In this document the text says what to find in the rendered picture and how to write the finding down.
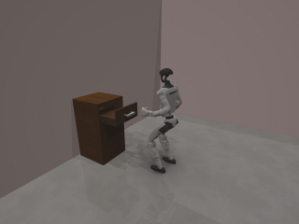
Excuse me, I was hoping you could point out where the robot left thigh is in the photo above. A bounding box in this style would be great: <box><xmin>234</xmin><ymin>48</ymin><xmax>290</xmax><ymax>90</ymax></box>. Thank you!
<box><xmin>147</xmin><ymin>123</ymin><xmax>170</xmax><ymax>147</ymax></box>

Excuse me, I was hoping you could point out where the robot head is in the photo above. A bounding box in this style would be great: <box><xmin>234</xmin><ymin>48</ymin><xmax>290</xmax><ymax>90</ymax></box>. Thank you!
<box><xmin>159</xmin><ymin>68</ymin><xmax>174</xmax><ymax>89</ymax></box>

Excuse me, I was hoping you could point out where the left robot upper arm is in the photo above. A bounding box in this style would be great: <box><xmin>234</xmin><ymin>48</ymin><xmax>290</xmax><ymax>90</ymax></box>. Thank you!
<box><xmin>156</xmin><ymin>88</ymin><xmax>171</xmax><ymax>113</ymax></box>

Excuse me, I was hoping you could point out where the cabinet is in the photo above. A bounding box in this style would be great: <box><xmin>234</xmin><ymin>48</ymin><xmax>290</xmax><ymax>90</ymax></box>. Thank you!
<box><xmin>72</xmin><ymin>92</ymin><xmax>125</xmax><ymax>165</ymax></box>

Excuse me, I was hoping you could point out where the left robot hand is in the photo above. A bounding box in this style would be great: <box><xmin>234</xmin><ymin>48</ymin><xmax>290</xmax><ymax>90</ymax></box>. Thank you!
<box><xmin>141</xmin><ymin>107</ymin><xmax>148</xmax><ymax>117</ymax></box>

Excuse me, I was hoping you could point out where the right robot upper arm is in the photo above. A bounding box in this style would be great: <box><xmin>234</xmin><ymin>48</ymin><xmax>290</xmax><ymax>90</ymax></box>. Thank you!
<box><xmin>173</xmin><ymin>85</ymin><xmax>182</xmax><ymax>105</ymax></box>

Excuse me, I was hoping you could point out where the left robot forearm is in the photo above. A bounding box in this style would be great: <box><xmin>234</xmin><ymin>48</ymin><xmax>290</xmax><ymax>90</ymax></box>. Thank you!
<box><xmin>147</xmin><ymin>107</ymin><xmax>168</xmax><ymax>118</ymax></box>

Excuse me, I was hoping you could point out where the drawer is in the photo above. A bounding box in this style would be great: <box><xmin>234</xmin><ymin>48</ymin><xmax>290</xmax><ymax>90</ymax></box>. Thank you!
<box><xmin>99</xmin><ymin>102</ymin><xmax>137</xmax><ymax>127</ymax></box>

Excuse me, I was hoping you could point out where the handle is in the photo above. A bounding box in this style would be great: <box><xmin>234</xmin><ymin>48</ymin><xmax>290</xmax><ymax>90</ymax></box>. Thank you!
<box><xmin>124</xmin><ymin>111</ymin><xmax>135</xmax><ymax>117</ymax></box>

